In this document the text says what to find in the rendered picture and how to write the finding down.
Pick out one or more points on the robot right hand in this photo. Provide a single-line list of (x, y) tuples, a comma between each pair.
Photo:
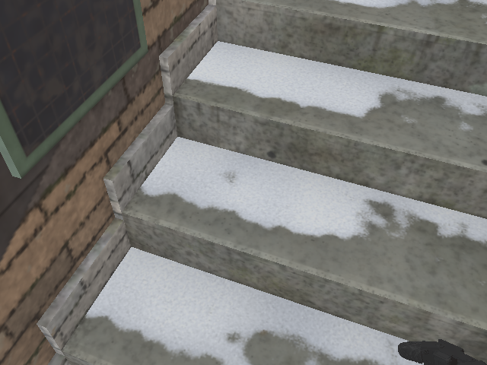
[(436, 353)]

